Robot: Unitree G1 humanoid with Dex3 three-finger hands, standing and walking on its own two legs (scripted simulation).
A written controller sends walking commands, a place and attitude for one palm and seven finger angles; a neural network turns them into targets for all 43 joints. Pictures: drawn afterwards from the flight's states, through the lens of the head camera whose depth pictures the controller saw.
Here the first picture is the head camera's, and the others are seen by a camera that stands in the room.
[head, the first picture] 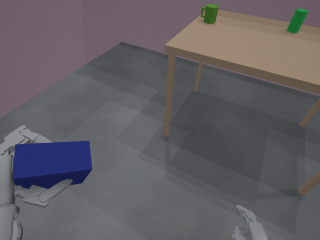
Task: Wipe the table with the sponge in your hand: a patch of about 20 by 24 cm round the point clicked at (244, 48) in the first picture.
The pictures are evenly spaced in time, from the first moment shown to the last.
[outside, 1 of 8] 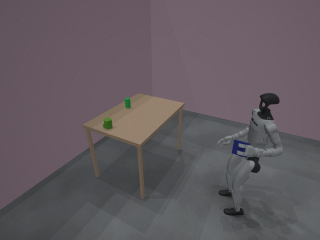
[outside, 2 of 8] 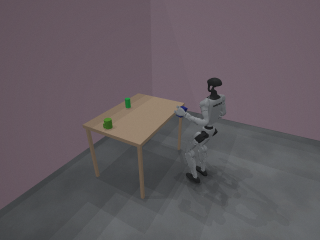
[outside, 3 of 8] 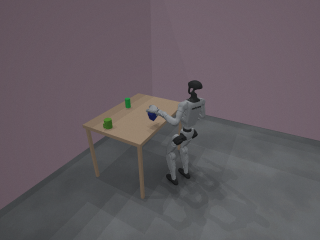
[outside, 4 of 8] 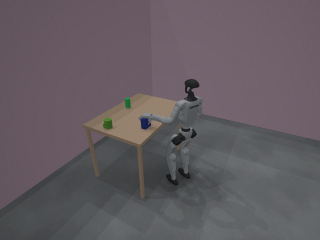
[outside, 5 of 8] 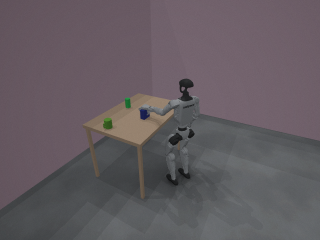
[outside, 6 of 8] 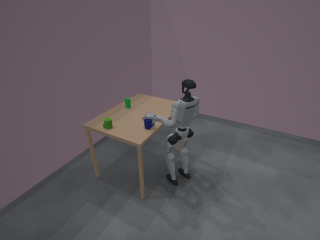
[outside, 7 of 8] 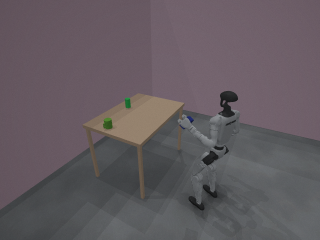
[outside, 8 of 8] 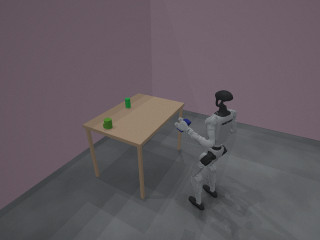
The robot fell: no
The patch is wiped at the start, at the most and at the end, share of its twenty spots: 0.00 1.00 1.00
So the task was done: yes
